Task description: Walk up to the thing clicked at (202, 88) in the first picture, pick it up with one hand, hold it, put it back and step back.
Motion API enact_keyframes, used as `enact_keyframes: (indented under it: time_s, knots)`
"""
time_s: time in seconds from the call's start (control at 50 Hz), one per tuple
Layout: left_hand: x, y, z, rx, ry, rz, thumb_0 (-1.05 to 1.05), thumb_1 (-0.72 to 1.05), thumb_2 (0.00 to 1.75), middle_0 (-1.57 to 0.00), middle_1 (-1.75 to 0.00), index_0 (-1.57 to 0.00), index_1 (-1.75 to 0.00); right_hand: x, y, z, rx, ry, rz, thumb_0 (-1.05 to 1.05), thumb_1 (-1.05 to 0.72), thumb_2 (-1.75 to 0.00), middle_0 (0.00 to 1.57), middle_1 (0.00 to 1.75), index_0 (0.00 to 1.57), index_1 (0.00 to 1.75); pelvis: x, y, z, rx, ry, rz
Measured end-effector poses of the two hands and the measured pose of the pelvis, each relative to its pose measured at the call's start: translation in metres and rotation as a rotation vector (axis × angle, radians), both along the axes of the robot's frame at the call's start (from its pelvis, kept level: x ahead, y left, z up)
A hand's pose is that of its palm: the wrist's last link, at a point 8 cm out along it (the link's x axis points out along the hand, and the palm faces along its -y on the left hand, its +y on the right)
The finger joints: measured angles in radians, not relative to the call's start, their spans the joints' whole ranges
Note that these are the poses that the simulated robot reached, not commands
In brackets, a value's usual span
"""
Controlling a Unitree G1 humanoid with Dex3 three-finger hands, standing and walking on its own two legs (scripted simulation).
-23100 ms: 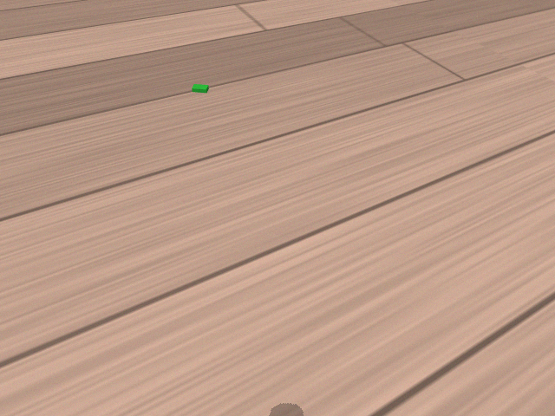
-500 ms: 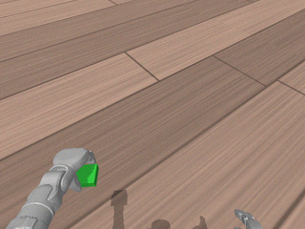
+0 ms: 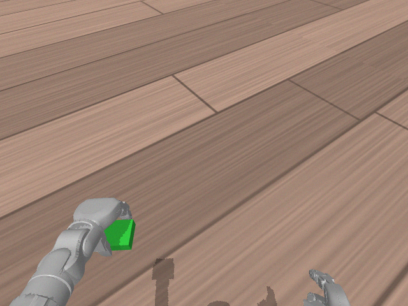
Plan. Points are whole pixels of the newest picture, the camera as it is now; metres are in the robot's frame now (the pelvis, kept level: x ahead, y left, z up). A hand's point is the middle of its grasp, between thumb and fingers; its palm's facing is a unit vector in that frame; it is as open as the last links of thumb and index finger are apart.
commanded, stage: hold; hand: left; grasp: from above
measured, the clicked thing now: (110, 235) +0.29 +0.22 -0.08
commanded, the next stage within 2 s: crouch in 0.52 s
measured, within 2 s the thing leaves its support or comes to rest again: neither
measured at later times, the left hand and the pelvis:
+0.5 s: hand (105, 234) +0.28 +0.22 -0.04, palm faces -0.47 -0.04 -0.88, open 8.9 cm; pelvis +0.00 +0.00 +0.00, yaw +0 degrees
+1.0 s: hand (115, 244) +0.29 +0.22 -0.12, palm faces -0.48 +0.01 -0.88, open 8.9 cm; pelvis -0.01 +0.00 -0.02, yaw +1 degrees
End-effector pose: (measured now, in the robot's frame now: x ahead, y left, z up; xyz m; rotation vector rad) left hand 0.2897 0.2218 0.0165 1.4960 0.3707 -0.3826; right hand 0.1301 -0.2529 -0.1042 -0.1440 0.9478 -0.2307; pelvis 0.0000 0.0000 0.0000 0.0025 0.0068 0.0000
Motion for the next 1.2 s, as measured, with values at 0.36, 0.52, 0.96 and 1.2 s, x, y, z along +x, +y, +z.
enact_keyframes:
  time_s: [0.36, 0.52, 0.96, 1.2]
  knots:
    - [-0.005, -0.001, -0.002, -0.004, 0.007, -0.008, 0.00, 0.20, 0.24, -0.86, -0.28, -0.87, -0.26, 0.005, 0.003, 0.000, 0.002, 0.005, 0.016, 0.01, -0.90, -0.90, 0.20, 0.30, 0.20, 0.30, 0.000, -0.001, 0.001, 0.001, -0.003, 0.003]
    - [-0.003, -0.002, -0.002, -0.003, 0.008, 0.000, 0.00, 0.20, 0.26, -0.85, -0.29, -0.86, -0.27, 0.005, 0.002, 0.000, 0.005, 0.008, 0.008, 0.01, -0.90, -0.90, 0.20, 0.30, 0.20, 0.30, 0.002, -0.001, 0.002, 0.001, -0.001, 0.003]
    - [0.001, -0.002, -0.058, 0.018, 0.025, -0.029, 0.00, 0.19, 0.26, -0.88, -0.25, -0.89, -0.22, -0.016, -0.012, -0.016, -0.036, 0.102, 0.015, 0.00, -0.89, -0.89, 0.20, 0.30, 0.20, 0.30, -0.005, -0.004, -0.014, -0.002, 0.095, 0.020]
    - [0.040, -0.008, -0.172, 0.085, -0.044, -0.051, 0.00, 0.19, 0.22, -0.91, -0.20, -0.91, -0.18, -0.090, -0.035, -0.101, -0.125, 0.273, -0.031, 0.00, -0.89, -0.89, 0.20, 0.30, 0.20, 0.30, -0.030, -0.001, -0.102, -0.027, 0.346, 0.021]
